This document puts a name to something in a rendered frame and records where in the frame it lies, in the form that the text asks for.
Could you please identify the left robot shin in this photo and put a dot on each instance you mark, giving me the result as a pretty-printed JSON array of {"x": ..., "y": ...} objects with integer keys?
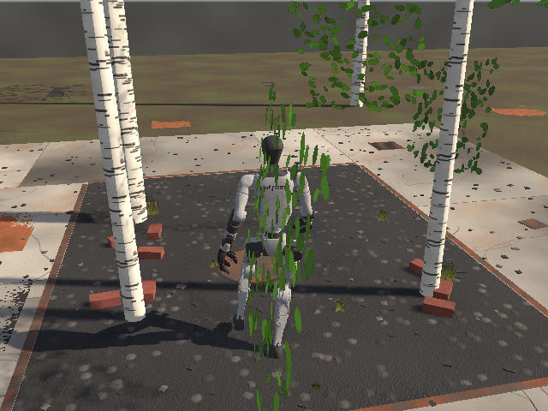
[{"x": 242, "y": 292}]

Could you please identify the left robot hand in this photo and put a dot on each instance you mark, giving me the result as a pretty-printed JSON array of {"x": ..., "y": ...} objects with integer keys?
[{"x": 221, "y": 259}]

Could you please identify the robot head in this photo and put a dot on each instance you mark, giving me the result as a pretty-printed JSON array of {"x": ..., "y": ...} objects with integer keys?
[{"x": 275, "y": 153}]

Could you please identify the robot right upper arm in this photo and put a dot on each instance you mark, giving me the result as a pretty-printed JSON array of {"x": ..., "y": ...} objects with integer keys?
[{"x": 305, "y": 200}]

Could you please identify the right robot hand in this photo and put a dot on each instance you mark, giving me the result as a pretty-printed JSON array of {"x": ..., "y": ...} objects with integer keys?
[{"x": 303, "y": 229}]

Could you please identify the right robot forearm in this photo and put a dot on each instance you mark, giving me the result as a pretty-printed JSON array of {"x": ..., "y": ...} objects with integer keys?
[{"x": 311, "y": 217}]

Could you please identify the left robot forearm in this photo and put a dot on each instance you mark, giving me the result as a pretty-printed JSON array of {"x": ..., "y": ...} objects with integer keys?
[{"x": 230, "y": 233}]

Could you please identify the robot left upper arm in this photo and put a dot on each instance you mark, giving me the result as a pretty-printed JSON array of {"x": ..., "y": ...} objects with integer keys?
[{"x": 241, "y": 197}]

